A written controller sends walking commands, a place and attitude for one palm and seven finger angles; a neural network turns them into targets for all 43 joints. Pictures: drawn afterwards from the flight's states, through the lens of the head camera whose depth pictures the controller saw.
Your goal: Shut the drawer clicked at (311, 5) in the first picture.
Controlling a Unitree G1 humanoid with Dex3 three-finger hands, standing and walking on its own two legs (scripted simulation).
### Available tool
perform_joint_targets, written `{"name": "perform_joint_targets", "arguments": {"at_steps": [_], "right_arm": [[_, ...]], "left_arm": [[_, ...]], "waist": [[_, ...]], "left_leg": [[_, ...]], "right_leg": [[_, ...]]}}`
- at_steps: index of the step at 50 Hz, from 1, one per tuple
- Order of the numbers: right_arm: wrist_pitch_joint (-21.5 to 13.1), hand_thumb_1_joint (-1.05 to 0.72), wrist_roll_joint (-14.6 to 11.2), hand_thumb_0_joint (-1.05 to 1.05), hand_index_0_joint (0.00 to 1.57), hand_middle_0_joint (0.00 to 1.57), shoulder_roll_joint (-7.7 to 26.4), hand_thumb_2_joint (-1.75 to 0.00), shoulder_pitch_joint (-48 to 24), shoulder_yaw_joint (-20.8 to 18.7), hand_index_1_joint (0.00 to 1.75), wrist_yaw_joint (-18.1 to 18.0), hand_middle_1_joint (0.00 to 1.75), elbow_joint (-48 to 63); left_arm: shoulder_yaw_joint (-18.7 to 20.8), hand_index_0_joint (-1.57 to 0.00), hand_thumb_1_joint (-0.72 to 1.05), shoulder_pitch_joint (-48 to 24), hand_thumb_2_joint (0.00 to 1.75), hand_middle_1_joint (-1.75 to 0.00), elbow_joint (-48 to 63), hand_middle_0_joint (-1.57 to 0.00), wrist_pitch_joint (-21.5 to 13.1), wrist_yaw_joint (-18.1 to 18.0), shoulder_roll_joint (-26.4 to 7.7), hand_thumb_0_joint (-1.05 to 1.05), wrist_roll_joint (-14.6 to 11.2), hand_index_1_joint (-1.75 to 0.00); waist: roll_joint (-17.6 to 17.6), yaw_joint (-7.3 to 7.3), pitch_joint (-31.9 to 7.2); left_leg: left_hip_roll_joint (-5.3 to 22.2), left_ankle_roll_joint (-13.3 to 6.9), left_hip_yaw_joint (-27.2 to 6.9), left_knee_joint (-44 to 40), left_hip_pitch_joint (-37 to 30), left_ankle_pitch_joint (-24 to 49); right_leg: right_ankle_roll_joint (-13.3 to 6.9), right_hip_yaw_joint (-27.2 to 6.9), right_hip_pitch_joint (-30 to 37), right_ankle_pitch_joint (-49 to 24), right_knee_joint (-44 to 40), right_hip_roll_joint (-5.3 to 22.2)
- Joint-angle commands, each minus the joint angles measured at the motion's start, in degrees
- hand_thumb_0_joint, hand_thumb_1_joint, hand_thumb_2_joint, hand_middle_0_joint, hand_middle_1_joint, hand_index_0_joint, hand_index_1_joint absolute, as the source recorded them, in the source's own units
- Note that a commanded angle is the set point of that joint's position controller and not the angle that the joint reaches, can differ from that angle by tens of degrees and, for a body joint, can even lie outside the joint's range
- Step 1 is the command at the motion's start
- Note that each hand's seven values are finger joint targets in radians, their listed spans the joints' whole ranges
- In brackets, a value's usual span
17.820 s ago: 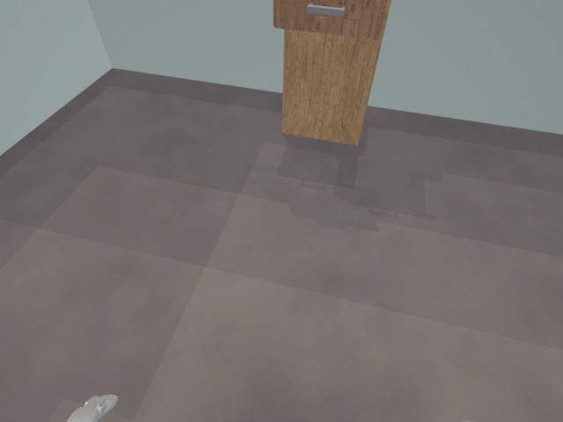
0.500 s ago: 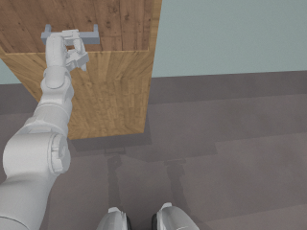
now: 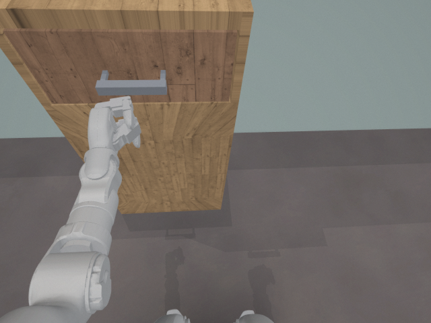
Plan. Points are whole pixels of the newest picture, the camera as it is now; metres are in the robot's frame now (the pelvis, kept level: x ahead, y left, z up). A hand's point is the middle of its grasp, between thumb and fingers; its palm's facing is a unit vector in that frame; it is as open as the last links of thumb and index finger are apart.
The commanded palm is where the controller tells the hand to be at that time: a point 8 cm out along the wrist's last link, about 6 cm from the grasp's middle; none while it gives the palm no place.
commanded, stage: draw the hand back to the body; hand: left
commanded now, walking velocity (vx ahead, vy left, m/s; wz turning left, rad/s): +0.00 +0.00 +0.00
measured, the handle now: (133, 81) +0.57 +0.15 +0.08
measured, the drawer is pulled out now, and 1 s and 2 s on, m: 0.00 0.00 0.00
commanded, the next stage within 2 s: step back with the hand held close in 1.42 s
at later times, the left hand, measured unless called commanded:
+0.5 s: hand (102, 165) +0.34 +0.15 +0.13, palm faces +0.05 -1.00 -0.05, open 3.3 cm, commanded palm +0.30 +0.21 +0.14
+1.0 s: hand (19, 228) +0.24 +0.21 +0.18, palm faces +0.31 -0.90 -0.31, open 3.3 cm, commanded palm +0.19 +0.25 +0.20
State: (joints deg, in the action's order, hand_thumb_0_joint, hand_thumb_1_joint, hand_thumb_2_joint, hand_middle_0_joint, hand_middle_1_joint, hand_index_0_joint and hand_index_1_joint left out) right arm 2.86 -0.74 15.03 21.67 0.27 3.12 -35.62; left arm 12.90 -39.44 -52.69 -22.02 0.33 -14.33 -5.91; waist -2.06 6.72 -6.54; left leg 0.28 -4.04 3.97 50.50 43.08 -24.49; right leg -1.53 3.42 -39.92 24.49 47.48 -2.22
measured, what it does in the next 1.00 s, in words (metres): stands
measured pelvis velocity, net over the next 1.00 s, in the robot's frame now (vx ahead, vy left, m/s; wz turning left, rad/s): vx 0.00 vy -0.01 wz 0.01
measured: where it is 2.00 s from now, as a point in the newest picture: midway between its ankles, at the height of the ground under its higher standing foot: outside the picture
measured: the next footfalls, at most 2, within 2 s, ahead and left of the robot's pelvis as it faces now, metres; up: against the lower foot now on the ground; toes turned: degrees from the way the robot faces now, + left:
none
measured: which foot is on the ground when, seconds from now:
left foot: down 0.00-1.00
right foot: down 0.00-1.00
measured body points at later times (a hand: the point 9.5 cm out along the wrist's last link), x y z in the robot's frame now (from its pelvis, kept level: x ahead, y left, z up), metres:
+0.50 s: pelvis +0.00 -0.02 +0.02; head +0.02 -0.03 +0.47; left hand +0.33 +0.21 +0.14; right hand +0.15 -0.26 -0.07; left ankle -0.01 +0.07 -0.69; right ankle -0.02 -0.11 -0.69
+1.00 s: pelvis +0.00 -0.01 +0.05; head +0.00 -0.04 +0.50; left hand +0.21 +0.25 +0.20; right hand +0.19 -0.23 -0.04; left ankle -0.01 +0.07 -0.69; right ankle -0.02 -0.11 -0.69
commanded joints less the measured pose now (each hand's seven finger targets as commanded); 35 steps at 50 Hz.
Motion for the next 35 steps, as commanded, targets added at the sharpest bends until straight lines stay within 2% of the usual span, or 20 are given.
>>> {"name": "perform_joint_targets", "arguments": {"at_steps": [1,2,3,5,6,9,12,13,15,16,17,18,19,20,22,24,27,28,30,35], "right_arm": [[-1.16,-0.9,-0.31,0.0,0.2,0.2,9.1,-0.9,6.77,-3.46,0.3,-0.8,0.3,3.09],[-1.25,-0.9,-0.23,0.0,0.2,0.2,9.1,-0.9,6.49,-3.5,0.3,-0.8,0.3,2.79],[-1.33,-0.9,-0.42,0.0,0.2,0.2,9.25,-0.9,6.19,-3.72,0.3,-0.78,0.3,3.48],[-1.65,-0.9,-0.7,0.0,0.2,0.2,9.09,-0.9,5.11,-3.71,0.3,-0.73,0.3,6.0],[-1.99,-0.9,-0.98,0.0,0.2,0.2,8.44,-0.9,4.05,-3.59,0.3,-0.54,0.3,7.31],[-2.43,-0.9,-1.83,0.0,0.2,0.2,8.26,-0.9,2.04,-3.39,0.3,-0.68,0.3,9.17],[-2.53,-0.9,-2.96,0.0,0.2,0.2,8.37,-0.9,-1.09,-2.85,0.3,-1.48,0.3,10.61],[-2.67,-0.9,-3.19,0.0,0.2,0.2,8.51,-0.9,-1.95,-2.64,0.3,-1.91,0.3,10.9],[-3.23,-0.9,-3.25,0.0,0.2,0.2,8.19,-0.9,-3.76,-2.27,0.3,-2.62,0.3,11.37],[-3.73,-0.9,-3.37,0.0,0.2,0.2,7.89,-0.9,-4.47,-2.02,0.3,-2.87,0.3,11.57],[-4.29,-0.9,-3.26,0.0,0.2,0.2,7.65,-0.9,-5.19,-1.99,0.3,-3.15,0.3,11.52],[-4.97,-0.9,-3.16,0.0,0.2,0.2,7.48,-0.9,-5.93,-1.64,0.3,-3.34,0.3,11.81],[-5.54,-0.9,-3.17,0.0,0.2,0.2,7.52,-0.9,-6.61,-1.62,0.3,-3.65,0.3,11.68],[-6.08,-0.9,-2.96,0.0,0.2,0.2,7.37,-0.9,-6.86,-1.44,0.3,-3.82,0.3,11.6],[-7.1,-0.9,-3.06,0.0,0.2,0.2,7.19,-0.9,-8.47,-1.16,0.3,-4.1,0.3,11.88],[-7.65,-0.9,-3.35,0.0,0.2,0.2,7.46,-0.9,-9.74,-0.79,0.3,-4.47,0.3,11.78],[-8.38,-0.9,-3.85,0.0,0.2,0.2,7.49,-0.9,-12.4,-0.38,0.3,-4.87,0.3,12.76],[-7.01,-0.9,-3.23,0.0,0.2,0.2,6.12,-0.9,-14.43,-1.04,0.3,-5.51,0.3,11.97],[-6.32,-0.9,-3.06,0.0,0.2,0.2,5.66,-0.9,-15.59,-0.51,0.3,-5.93,0.3,12.64],[-6.38,-0.9,-2.54,0.0,0.2,0.2,5.58,-0.9,-17.47,0.07,0.3,-6.6,0.3,11.7]], "left_arm": [[-1.19,-1.4,0.9,-27.39,0.9,-1.6,15.0,-1.4,-3.67,-0.07,-8.31,0.0,-0.15,-1.6],[-1.29,-1.4,0.9,-28.08,0.9,-1.6,15.12,-1.4,-3.49,-0.02,-8.12,0.0,-0.27,-1.6],[0.71,-1.4,0.9,-24.18,0.9,-1.6,16.62,-1.4,-3.24,0.13,-10.13,0.0,-0.42,-1.6],[2.1,-1.4,0.9,-15.64,0.9,-1.6,24.22,-1.4,-2.66,0.86,-11.68,0.0,-1.39,-1.6],[0.85,-1.4,0.9,-11.48,0.9,-1.6,27.81,-1.4,-1.89,1.42,-9.48,0.0,-2.25,-1.6],[1.11,-1.4,0.9,-0.52,0.9,-1.6,30.51,-1.4,1.74,3.05,-9.33,0.0,-4.17,-1.6],[-1.45,-1.4,0.9,3.61,0.9,-1.6,31.75,-1.4,6.39,4.22,-6.79,0.0,-5.21,-1.6],[-1.91,-1.4,0.9,2.76,0.9,-1.6,33.75,-1.4,7.37,4.45,-6.87,0.0,-5.41,-1.6],[-1.05,-1.4,0.9,3.02,0.9,-1.6,37.9,-1.4,8.3,4.6,-8.4,0.0,-5.75,-1.6],[-2.48,-1.4,0.9,1.71,0.9,-1.6,41.29,-1.4,8.24,4.88,-7.2,0.0,-5.98,-1.6],[-1.74,-1.4,0.9,2.07,0.9,-1.6,43.8,-1.4,8.11,4.9,-8.03,0.0,-6.22,-1.6],[-2.62,-1.4,0.9,2.1,0.9,-1.6,46.61,-1.4,7.84,5.18,-7.38,0.0,-6.58,-1.6],[-1.6,-1.4,0.9,1.94,0.9,-1.6,49.35,-1.4,7.38,5.22,-9.28,0.0,-6.71,-1.6],[-1.22,-1.4,0.9,3.78,0.9,-1.6,50.75,-1.4,7.12,5.48,-9.71,0.0,-6.7,-1.6],[-0.48,-1.4,0.9,8.11,0.9,-1.6,52.2,-1.4,7.37,6.28,-10.12,0.0,-7.45,-1.6],[0.33,-1.4,0.9,11.69,0.9,-1.6,50.28,-1.4,8.86,7.38,-11.12,0.0,-8.13,-1.6],[1.3,-1.4,0.9,18.19,0.9,-1.6,49.83,-1.4,12.56,9.18,-11.07,0.0,-9.46,-1.6],[-0.44,-1.4,0.9,20.1,0.9,-1.6,56.52,-1.4,11.67,3.81,-14.34,0.0,-3.42,-1.6],[-3.19,-1.4,0.9,27.55,0.9,-1.6,56.2,-1.4,12.91,0.47,-9.41,0.0,-2.61,-1.6],[-1.85,-1.4,0.9,28.78,0.9,-1.6,65.37,-1.4,13.28,-3.56,-11.94,0.0,-0.31,-1.6]], "waist": [[-3.87,2.18,-22.94],[-3.42,2.38,-23.34],[-3.83,0.58,-25.11],[-6.37,-2.52,-31.8],[-6.54,-3.42,-33.07],[1.56,-4.18,-28.18],[6.73,-3.07,-16.43],[6.79,-2.66,-14.78],[2.55,-3.31,-13.47],[1.05,-2.95,-14.29],[-1.12,-3.4,-15.13],[-1.04,-3.31,-15.86],[-2.35,-3.43,-16.38],[-1.74,-3.77,-17.74],[-1.4,-4.59,-16.82],[1.71,-4.62,-13.23],[2.97,-5.84,-9.54],[4.32,-7.43,-6.2],[5.47,-6.7,-2.06],[0.07,-6.87,-2.0]], "left_leg": [[1.56,2.57,-8.0,-3.08,-26.5,32.96],[1.6,2.66,-8.11,-2.9,-26.65,32.96],[1.46,2.74,-7.92,-3.13,-27.44,34.06],[1.63,3.3,-8.04,-3.62,-32.31,43.18],[1.59,3.5,-7.8,-3.97,-33.77,46.44],[1.17,2.3,-6.02,-5.99,-28.23,42.82],[0.45,1.25,-4.02,-8.97,-21.5,30.24],[0.29,1.16,-4.08,-9.84,-21.11,27.29],[-0.23,1.07,-3.83,-10.52,-22.48,25.68],[-0.24,1.09,-4.13,-10.85,-24.27,25.7],[-0.21,1.24,-4.39,-10.91,-25.9,25.24],[-0.22,1.19,-4.78,-11.29,-26.84,24.49],[-0.14,1.16,-4.83,-11.35,-27.91,24.67],[-0.07,1.26,-5.35,-11.94,-28.9,25.12],[-0.17,1.27,-5.24,-12.82,-28.71,23.5],[-0.33,1.06,-5.0,-13.88,-26.29,19.75],[-0.71,1.04,-4.64,-15.71,-24.38,15.49],[0.19,1.17,-4.23,-18.61,-26.34,14.11],[0.3,1.11,-3.89,-20.14,-27.04,11.75],[0.59,0.85,-4.06,-24.12,-34.25,13.18]], "right_leg": [[0.35,-1.65,0.74,-24.19,-3.3,-0.82],[0.39,-1.56,0.71,-24.12,-3.31,-0.74],[0.22,-1.8,2.79,-24.88,-3.39,-0.75],[0.01,-1.95,7.9,-29.99,-3.0,-0.5],[0.11,-1.94,10.23,-32.69,-3.46,-0.41],[0.52,-2.1,16.93,-37.08,-5.58,-0.19],[1.22,-2.09,17.61,-34.42,-8.94,-0.01],[1.22,-2.18,17.56,-32.55,-9.71,0.1],[0.86,-2.68,18.47,-31.34,-10.75,0.43],[0.81,-2.73,18.23,-30.68,-11.1,0.54],[0.61,-2.77,18.17,-29.42,-11.27,0.56],[0.61,-2.83,18.59,-28.5,-11.62,0.63],[0.51,-3.1,19.04,-28.3,-11.83,0.65],[0.42,-2.9,20.25,-28.2,-11.73,0.64],[0.48,-3.07,21.39,-27.35,-12.62,0.87],[0.84,-3.54,22.21,-25.29,-14.13,1.09],[1.17,-4.25,23.38,-22.12,-16.33,1.83],[0.7,-6.58,24.08,-18.94,-20.75,3.45],[1.47,-7.23,24.26,-15.47,-23.64,3.78],[0.55,-6.35,27.35,-15.18,-26.39,3.34]]}}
